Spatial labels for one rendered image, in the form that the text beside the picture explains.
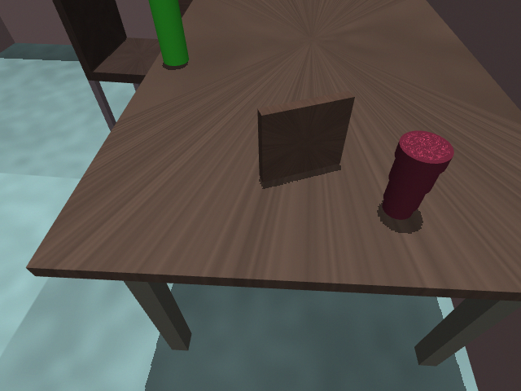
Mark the chair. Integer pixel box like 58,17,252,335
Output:
52,0,161,131

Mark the table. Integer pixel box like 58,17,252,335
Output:
26,0,521,366

